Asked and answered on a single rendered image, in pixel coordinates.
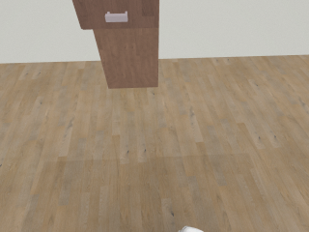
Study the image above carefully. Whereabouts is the handle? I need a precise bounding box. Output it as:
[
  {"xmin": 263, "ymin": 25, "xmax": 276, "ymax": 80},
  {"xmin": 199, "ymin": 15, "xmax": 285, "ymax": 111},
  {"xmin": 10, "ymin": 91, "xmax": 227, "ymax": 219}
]
[{"xmin": 105, "ymin": 11, "xmax": 128, "ymax": 22}]

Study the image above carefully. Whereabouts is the drawer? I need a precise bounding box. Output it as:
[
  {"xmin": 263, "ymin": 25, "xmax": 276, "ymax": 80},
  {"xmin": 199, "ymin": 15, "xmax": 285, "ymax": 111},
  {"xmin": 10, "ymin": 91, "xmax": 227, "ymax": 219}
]
[{"xmin": 72, "ymin": 0, "xmax": 158, "ymax": 30}]

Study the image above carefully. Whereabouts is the cabinet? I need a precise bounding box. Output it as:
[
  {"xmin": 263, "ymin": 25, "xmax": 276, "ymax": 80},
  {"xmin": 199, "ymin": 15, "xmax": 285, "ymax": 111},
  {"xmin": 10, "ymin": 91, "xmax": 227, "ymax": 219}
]
[{"xmin": 93, "ymin": 0, "xmax": 159, "ymax": 89}]

